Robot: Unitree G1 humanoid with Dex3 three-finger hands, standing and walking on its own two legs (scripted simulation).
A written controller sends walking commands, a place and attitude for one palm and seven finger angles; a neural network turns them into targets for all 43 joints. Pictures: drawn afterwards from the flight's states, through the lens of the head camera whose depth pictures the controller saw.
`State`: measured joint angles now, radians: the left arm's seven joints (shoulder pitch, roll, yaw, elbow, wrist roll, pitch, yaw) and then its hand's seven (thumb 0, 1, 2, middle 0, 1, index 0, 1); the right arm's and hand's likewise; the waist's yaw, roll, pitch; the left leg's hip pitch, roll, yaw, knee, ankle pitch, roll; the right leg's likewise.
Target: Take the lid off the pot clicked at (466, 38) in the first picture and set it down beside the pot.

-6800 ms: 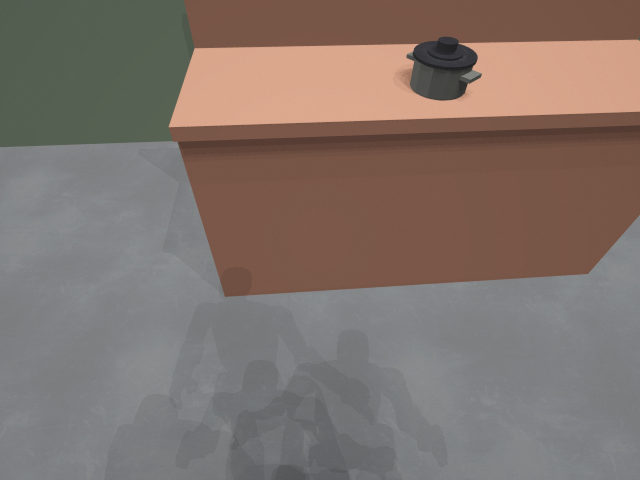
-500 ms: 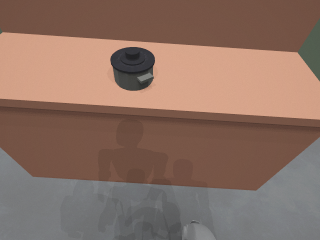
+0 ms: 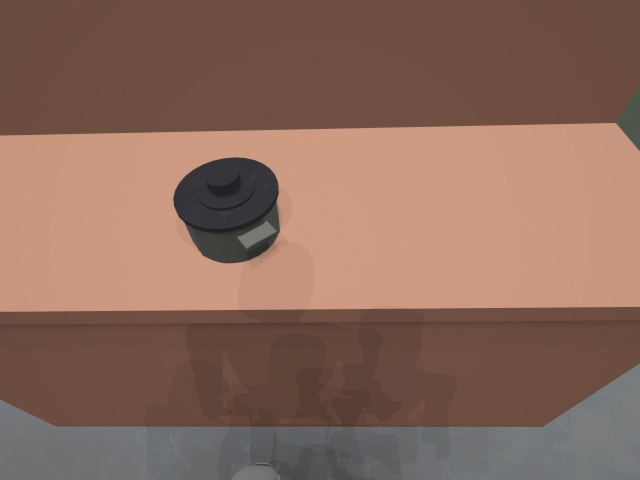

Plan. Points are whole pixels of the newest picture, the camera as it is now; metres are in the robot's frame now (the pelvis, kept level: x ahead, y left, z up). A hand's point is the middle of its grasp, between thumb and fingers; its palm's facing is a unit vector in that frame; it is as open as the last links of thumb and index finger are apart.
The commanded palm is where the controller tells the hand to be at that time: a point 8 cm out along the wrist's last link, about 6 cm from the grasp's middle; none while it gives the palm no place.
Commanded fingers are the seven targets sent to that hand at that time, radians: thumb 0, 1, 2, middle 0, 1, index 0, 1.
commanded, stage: come to a stop and stand still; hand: left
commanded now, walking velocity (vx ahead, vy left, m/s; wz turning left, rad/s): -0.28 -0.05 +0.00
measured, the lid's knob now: (223, 179) +0.50 +0.18 +0.09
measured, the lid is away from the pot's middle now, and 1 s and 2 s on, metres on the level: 0.00 0.00 0.00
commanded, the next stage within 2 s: look again from close up in 1.82 s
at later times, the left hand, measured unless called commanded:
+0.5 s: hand out of the picture +0.03 +0.19 -0.18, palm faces -0.02 -0.96 -0.29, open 7.4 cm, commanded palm none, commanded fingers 0.00 0.90 0.90 -0.20 -0.30 -0.20 -0.30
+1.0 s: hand out of the picture -0.01 +0.14 -0.17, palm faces -0.01 -0.97 -0.23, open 7.3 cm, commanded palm none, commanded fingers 0.00 0.90 0.90 -0.20 -0.30 -0.20 -0.30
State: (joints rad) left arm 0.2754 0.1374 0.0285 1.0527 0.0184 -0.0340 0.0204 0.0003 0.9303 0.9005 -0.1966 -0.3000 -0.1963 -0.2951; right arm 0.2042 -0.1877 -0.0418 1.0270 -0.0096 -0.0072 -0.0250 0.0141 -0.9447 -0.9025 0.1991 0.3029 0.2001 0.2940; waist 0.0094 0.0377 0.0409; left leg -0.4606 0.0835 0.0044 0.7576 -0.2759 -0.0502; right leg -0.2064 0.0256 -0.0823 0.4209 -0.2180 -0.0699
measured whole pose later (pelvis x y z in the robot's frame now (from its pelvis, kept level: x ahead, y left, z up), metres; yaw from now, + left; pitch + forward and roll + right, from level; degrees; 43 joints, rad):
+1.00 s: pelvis -0.03 -0.03 -0.01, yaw -2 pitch +0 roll +1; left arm 0.36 0.14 0.00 1.00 0.02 -0.01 0.04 0.00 0.92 0.90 -0.20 -0.30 -0.20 -0.29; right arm 0.37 -0.15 -0.02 1.02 -0.02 0.03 0.00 0.01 -0.91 -0.90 0.20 0.30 0.20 0.29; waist -0.02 0.03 -0.01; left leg -0.40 -0.01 0.03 0.84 -0.38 0.00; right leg -0.24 0.05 -0.06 0.52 -0.29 -0.10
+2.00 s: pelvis +0.00 +0.01 +0.00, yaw -2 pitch -1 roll +0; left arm 0.31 0.14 0.00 1.09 0.01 -0.01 0.04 0.00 0.91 0.90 -0.20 -0.30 -0.20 -0.29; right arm 0.31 -0.12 0.01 1.13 0.00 -0.02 -0.03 0.00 -0.91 -0.90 0.20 0.30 0.20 0.29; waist 0.01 -0.01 0.03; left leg -0.14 -0.02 0.01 0.41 -0.26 0.02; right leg -0.13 0.02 -0.03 0.42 -0.27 -0.03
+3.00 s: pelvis -0.02 +0.03 +0.00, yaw -2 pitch -1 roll +0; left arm 0.42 0.15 -0.03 0.30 0.00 -0.01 0.10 0.03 0.96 0.90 -0.42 -0.55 -0.42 -0.55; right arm 0.22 -0.25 -0.02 0.80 0.02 -0.21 0.00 0.02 -0.92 -0.90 0.20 0.30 0.20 0.29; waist -0.02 0.06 -0.04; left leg -0.20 -0.06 0.02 0.47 -0.25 0.06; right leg -0.20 -0.02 -0.03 0.49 -0.27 0.00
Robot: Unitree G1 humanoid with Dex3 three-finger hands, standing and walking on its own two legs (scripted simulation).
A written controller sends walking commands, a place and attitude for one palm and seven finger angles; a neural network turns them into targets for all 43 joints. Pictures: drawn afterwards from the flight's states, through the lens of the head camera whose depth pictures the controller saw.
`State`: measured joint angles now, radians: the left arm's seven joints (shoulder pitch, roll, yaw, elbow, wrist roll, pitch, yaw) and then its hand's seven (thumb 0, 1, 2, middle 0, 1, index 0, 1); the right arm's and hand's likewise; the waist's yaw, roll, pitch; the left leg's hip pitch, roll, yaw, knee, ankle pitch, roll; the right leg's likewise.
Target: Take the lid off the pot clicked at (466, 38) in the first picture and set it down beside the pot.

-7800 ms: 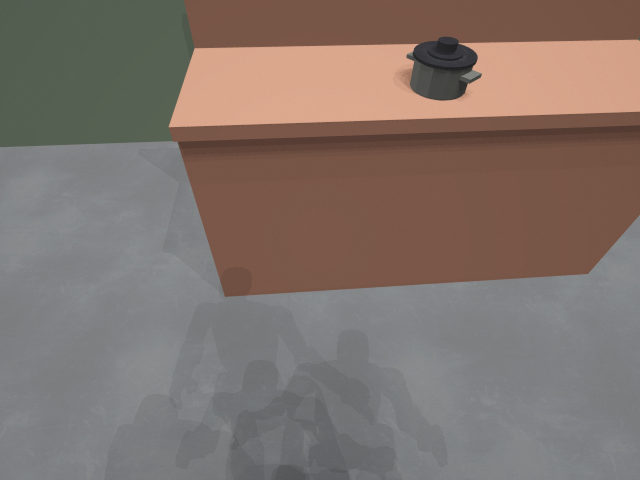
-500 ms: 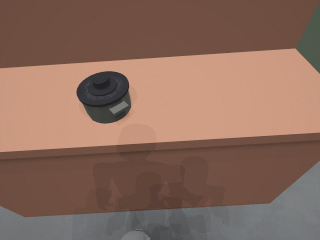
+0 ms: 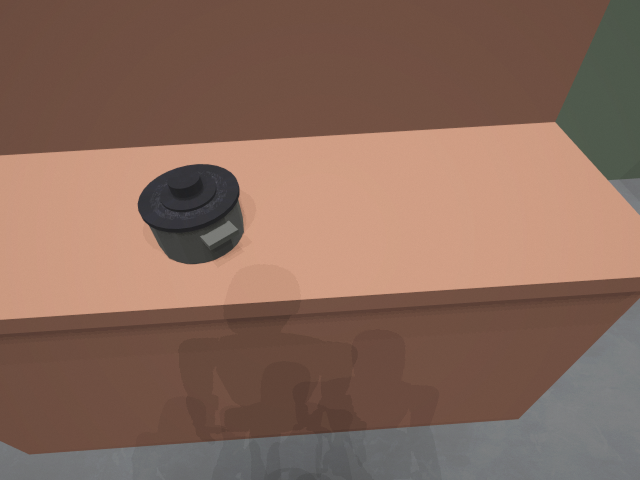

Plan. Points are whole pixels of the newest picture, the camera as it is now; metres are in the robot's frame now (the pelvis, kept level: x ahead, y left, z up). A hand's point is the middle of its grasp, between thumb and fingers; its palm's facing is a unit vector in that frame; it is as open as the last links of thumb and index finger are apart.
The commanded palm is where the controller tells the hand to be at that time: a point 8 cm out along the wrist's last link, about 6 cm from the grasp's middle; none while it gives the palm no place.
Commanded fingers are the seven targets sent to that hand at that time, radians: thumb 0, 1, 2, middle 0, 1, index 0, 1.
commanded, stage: come to a stop and stand still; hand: left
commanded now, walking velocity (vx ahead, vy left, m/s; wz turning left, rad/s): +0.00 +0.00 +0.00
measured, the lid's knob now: (185, 183) +0.52 +0.24 +0.10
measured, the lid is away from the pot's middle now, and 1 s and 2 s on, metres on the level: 0.00 0.00 0.00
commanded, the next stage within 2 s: look again from close up in 0.82 s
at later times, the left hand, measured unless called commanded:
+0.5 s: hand out of the picture +0.04 +0.20 -0.17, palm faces +0.03 -0.98 -0.20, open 7.3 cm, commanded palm none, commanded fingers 0.00 0.90 0.90 -0.20 -0.30 -0.20 -0.30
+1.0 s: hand out of the picture +0.02 +0.20 -0.17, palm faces +0.04 -0.98 -0.18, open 7.4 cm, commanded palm none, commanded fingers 0.00 0.90 0.90 -0.20 -0.30 -0.20 -0.30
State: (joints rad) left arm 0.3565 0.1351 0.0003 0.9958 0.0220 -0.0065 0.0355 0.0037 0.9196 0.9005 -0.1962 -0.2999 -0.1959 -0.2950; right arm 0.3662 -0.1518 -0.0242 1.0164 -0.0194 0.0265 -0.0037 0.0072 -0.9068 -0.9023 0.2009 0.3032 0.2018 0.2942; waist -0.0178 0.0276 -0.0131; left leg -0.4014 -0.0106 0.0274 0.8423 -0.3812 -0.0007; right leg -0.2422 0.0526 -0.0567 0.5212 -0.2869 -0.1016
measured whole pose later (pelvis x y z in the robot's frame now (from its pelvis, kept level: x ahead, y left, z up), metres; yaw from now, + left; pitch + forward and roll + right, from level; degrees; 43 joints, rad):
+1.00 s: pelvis +0.03 +0.04 +0.01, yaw +0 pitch -1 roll +0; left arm 0.31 0.14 0.00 1.09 0.01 -0.01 0.04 0.00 0.91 0.90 -0.20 -0.30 -0.20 -0.29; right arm 0.31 -0.12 0.01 1.13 0.00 -0.02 -0.03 0.00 -0.91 -0.90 0.20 0.30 0.20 0.29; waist 0.01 -0.01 0.03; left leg -0.14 -0.02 0.01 0.41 -0.26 0.02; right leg -0.13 0.02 -0.03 0.42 -0.27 -0.03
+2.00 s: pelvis +0.00 +0.07 +0.00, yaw +0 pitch -1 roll +0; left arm 0.42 0.15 -0.03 0.30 0.00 -0.01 0.10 0.03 0.96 0.90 -0.42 -0.55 -0.42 -0.55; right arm 0.22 -0.25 -0.02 0.80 0.02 -0.21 0.00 0.02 -0.92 -0.90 0.20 0.30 0.20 0.29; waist -0.02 0.06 -0.04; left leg -0.20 -0.06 0.02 0.47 -0.25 0.06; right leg -0.20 -0.02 -0.03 0.49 -0.27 0.00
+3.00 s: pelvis +0.01 +0.05 +0.01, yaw +1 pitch -4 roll +0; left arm 0.68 0.28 0.18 -0.34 -0.02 -0.11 0.08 0.01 0.90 0.90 -1.29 -1.50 -1.29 -1.49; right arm 0.18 -0.21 -0.01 0.60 0.01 -0.16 -0.06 0.01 -0.90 -0.90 0.20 0.30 0.20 0.29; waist 0.06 0.05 0.01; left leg -0.12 -0.03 0.00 0.43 -0.24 0.04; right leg -0.10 0.01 -0.05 0.41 -0.24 -0.02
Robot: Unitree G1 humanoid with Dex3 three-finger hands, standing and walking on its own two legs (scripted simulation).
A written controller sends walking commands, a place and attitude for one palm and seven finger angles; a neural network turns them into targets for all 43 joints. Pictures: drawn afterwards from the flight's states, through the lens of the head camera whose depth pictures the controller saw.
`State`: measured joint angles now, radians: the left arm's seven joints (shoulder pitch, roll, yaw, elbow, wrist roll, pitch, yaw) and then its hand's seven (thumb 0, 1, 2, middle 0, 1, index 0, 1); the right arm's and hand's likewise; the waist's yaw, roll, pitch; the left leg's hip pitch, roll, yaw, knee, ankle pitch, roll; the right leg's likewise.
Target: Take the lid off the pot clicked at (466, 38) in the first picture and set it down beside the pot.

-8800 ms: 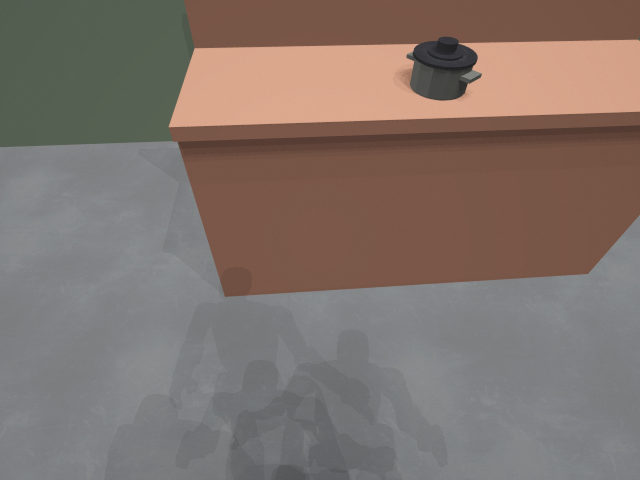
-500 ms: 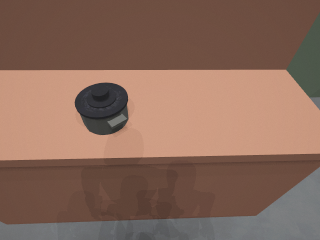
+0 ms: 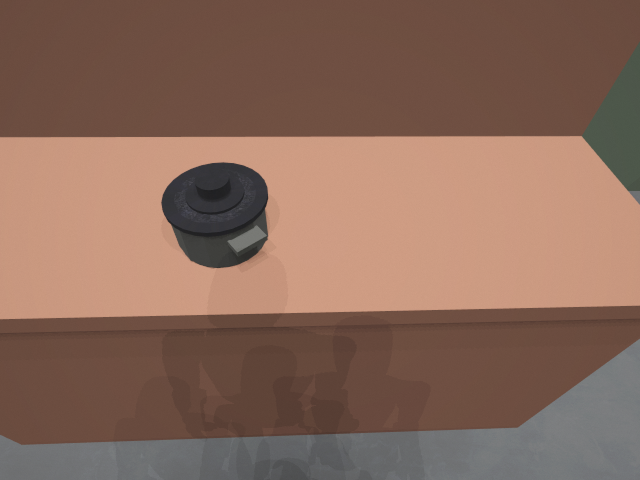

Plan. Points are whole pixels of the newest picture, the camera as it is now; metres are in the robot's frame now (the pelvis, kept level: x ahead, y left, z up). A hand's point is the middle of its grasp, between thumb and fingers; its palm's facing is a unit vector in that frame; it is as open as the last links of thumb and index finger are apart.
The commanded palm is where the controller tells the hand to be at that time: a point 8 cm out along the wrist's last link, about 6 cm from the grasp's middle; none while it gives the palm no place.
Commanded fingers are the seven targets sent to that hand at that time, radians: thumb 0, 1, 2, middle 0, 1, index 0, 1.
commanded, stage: look again from close up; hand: left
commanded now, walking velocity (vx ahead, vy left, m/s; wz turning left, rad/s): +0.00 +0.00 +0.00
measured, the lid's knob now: (212, 183) +0.50 +0.20 +0.09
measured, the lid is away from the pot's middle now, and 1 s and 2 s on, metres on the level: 0.00 0.00 0.00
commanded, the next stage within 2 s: lift the closed hand beside the body in 0.64 s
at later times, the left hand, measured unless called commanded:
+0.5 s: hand out of the picture -0.03 +0.17 -0.18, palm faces +0.05 -0.99 -0.16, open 7.4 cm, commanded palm none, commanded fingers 0.00 0.90 0.90 -0.20 -0.30 -0.20 -0.30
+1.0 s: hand out of the picture +0.13 +0.20 -0.07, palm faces +0.11 -0.96 -0.27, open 6.0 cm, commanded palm +0.07 +0.25 -0.03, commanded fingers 0.00 0.90 0.90 -0.82 -0.97 -0.82 -0.97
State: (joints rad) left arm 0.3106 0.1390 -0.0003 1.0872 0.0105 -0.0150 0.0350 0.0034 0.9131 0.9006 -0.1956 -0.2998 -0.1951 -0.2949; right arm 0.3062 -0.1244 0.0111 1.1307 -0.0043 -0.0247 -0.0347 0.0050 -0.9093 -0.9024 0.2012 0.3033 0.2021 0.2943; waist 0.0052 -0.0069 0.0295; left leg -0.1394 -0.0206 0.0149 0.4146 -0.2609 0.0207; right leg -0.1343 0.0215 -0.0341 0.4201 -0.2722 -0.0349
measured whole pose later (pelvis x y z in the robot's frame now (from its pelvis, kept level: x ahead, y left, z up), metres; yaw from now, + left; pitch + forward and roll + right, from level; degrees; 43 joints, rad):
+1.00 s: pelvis -0.02 +0.03 +0.00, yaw +0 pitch -1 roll +0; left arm 0.42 0.15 -0.03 0.30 0.00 -0.01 0.10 0.03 0.96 0.90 -0.42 -0.55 -0.42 -0.55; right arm 0.22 -0.25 -0.02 0.80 0.02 -0.21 0.00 0.02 -0.92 -0.90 0.20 0.30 0.20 0.29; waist -0.02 0.06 -0.04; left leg -0.20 -0.06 0.02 0.47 -0.25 0.06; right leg -0.20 -0.02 -0.03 0.49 -0.27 0.00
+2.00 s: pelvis -0.02 +0.01 +0.00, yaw +1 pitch -4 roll +0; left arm 0.68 0.28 0.18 -0.34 -0.02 -0.11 0.08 0.01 0.90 0.90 -1.29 -1.50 -1.29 -1.49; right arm 0.18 -0.21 -0.01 0.60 0.01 -0.16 -0.06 0.01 -0.90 -0.90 0.20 0.30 0.20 0.29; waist 0.06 0.05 0.01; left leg -0.12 -0.03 0.00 0.43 -0.24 0.04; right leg -0.10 0.01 -0.05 0.41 -0.24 -0.02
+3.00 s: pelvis -0.05 +0.01 +0.00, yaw +2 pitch -2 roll +0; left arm 0.14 0.63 0.07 -0.25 0.74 0.09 -0.25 0.00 0.13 1.29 -1.02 -0.63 -1.02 -0.63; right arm 0.11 -0.29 0.01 0.57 0.05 0.04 0.00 0.01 -0.90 -0.90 0.20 0.30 0.20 0.29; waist 0.07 0.14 0.02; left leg -0.19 -0.04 -0.01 0.42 -0.18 0.03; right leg -0.17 0.00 -0.06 0.41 -0.20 -0.02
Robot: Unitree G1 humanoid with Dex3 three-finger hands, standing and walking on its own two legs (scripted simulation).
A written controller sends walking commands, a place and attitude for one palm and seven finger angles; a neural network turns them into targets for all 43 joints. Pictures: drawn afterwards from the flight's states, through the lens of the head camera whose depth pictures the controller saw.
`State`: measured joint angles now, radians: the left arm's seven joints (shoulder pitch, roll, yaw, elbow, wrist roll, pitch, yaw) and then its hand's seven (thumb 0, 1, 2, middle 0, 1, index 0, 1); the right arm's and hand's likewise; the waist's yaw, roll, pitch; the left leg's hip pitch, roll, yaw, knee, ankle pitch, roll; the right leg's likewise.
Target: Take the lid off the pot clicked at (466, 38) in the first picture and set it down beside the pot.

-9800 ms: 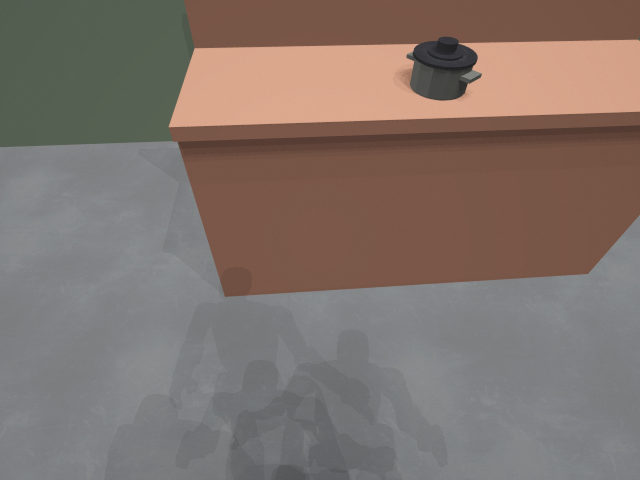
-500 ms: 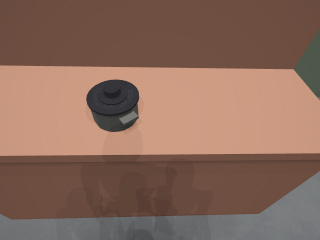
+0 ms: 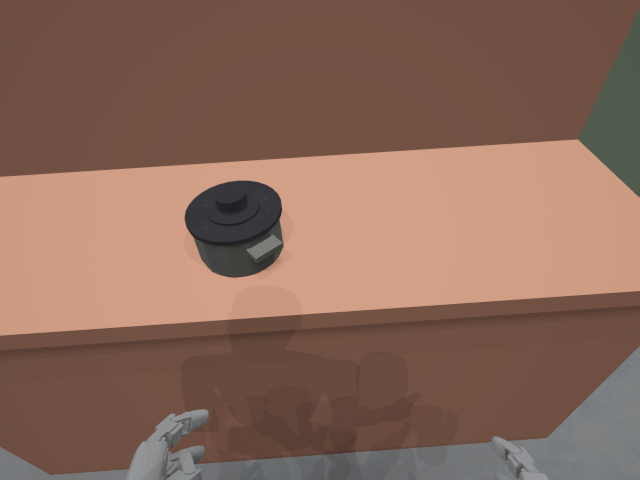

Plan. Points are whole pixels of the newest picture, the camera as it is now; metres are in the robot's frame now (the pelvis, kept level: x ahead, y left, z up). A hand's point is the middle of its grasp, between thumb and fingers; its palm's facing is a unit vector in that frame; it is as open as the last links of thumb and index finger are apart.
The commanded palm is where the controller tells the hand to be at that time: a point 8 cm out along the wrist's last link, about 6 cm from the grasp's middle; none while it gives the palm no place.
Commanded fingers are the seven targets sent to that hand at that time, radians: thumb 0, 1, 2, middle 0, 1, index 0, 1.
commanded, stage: lift the closed hand beside the body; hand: left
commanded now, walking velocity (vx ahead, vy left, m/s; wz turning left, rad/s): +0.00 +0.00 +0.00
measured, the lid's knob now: (231, 198) +0.52 +0.17 +0.09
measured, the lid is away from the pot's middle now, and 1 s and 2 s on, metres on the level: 0.00 0.00 0.00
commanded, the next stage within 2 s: raise the hand higher, near the body in 0.36 s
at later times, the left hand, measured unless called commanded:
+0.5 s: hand out of the picture +0.12 +0.21 +0.02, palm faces +0.29 -0.89 -0.35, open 3.1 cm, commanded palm +0.07 +0.25 +0.05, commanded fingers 0.00 0.90 0.90 -1.30 -1.50 -1.30 -1.50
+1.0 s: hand (107, 445) +0.15 +0.22 +0.09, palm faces +0.31 -0.86 -0.40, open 3.1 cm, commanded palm +0.10 +0.25 +0.11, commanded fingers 0.00 0.90 0.90 -1.30 -1.50 -1.30 -1.50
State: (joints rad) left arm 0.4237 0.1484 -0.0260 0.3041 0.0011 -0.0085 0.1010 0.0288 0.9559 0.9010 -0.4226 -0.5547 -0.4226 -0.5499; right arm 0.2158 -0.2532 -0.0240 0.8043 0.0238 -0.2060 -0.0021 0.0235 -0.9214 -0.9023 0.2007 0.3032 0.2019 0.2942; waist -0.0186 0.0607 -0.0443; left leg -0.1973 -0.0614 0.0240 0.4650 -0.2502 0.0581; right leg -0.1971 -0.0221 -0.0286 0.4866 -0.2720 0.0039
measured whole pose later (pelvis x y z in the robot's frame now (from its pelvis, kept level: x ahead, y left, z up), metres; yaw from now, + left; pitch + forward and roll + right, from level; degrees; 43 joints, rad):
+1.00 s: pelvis +0.00 -0.02 +0.00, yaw +1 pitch -4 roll +0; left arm 0.68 0.28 0.18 -0.34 -0.02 -0.11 0.08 0.01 0.90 0.90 -1.29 -1.50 -1.29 -1.49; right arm 0.18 -0.21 -0.01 0.60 0.01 -0.16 -0.06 0.01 -0.90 -0.90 0.20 0.30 0.20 0.29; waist 0.06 0.05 0.01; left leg -0.12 -0.03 0.00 0.43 -0.24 0.04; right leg -0.10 0.01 -0.05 0.41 -0.24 -0.02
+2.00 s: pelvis -0.03 -0.02 +0.00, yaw +2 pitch -2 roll +0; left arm 0.14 0.63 0.07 -0.25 0.74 0.09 -0.25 0.00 0.13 1.29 -1.02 -0.63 -1.02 -0.63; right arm 0.11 -0.29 0.01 0.57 0.05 0.04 0.00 0.01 -0.90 -0.90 0.20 0.30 0.20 0.29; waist 0.07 0.14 0.02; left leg -0.19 -0.04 -0.01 0.42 -0.18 0.03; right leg -0.17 0.00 -0.06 0.41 -0.20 -0.02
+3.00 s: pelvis -0.02 -0.01 +0.00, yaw +2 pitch -1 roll +1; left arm -0.44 0.61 -0.15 0.09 0.81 0.21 -0.37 0.00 -0.33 1.52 -0.85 -0.08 -0.85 -0.08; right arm 0.11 -0.29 0.04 0.59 0.07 0.08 0.01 0.01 -0.90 -0.90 0.20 0.30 0.20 0.29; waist 0.02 0.12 0.02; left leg -0.23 -0.06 -0.01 0.43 -0.20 0.04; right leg -0.22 -0.02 -0.06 0.47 -0.24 -0.02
